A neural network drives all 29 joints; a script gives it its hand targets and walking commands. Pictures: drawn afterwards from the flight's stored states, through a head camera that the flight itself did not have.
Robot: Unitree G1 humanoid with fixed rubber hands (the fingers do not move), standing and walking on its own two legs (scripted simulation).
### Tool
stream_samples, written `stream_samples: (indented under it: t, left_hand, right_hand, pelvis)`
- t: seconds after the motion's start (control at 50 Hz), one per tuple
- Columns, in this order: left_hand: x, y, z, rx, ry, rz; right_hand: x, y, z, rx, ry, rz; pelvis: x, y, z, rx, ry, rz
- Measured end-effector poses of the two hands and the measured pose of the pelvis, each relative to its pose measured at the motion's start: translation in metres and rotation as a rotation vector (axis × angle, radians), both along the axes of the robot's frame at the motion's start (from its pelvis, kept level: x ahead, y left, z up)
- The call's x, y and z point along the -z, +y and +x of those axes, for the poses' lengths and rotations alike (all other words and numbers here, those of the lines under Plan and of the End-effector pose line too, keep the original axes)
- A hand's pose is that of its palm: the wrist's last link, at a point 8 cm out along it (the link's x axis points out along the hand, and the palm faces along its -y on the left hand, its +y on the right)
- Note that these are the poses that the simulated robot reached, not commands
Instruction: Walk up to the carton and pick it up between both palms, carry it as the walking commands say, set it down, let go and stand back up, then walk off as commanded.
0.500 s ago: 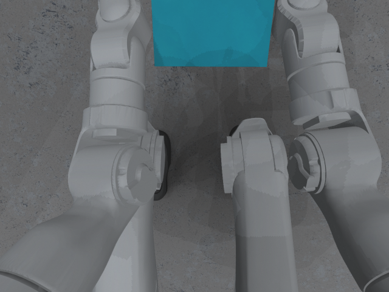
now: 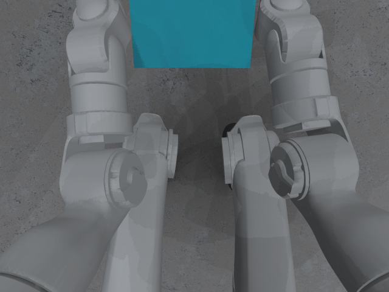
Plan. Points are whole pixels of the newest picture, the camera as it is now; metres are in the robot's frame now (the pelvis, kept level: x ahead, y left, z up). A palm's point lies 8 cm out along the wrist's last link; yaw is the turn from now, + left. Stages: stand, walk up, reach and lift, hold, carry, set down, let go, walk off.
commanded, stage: reach and lift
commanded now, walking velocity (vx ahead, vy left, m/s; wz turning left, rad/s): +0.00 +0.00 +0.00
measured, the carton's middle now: out of the picture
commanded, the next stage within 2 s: none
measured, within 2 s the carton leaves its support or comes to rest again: neither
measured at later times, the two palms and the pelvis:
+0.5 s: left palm out of the picture +0.51 +0.13 -0.02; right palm out of the picture +0.51 -0.11 -0.05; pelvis -0.01 +0.01 +0.05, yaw -1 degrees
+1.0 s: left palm out of the picture +0.49 +0.12 +0.04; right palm out of the picture +0.50 -0.12 +0.02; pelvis -0.01 +0.00 +0.11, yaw -2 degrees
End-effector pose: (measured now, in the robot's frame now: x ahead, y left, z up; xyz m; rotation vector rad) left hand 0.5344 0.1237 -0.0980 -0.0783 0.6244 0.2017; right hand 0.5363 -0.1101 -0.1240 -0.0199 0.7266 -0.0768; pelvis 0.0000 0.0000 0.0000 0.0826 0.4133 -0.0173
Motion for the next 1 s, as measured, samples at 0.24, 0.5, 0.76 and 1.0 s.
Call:
stream_samples:
  t: [0.24,0.5,0.76,1.0]
  left_hand:
    - [-0.031,-0.003,-0.007,-0.007,0.012,-0.018]
    - [-0.075,0.002,-0.029,-0.039,0.007,-0.005]
    - [-0.111,-0.007,-0.025,-0.006,-0.004,-0.026]
    - [-0.139,-0.005,-0.043,-0.012,0.011,-0.012]
  right_hand:
    - [-0.036,-0.003,-0.006,-0.002,0.008,-0.015]
    - [-0.074,0.002,-0.024,-0.014,0.003,0.022]
    - [-0.114,-0.007,-0.027,0.005,-0.009,-0.013]
    - [-0.148,-0.006,-0.037,-0.019,0.005,-0.024]
  pelvis:
    - [-0.031,0.014,0.003,0.001,-0.021,-0.022]
    - [-0.055,0.009,-0.005,0.004,-0.081,-0.037]
    - [-0.08,0.006,-0.015,0.01,-0.097,-0.016]
    - [-0.109,0.003,-0.006,0.029,-0.134,-0.019]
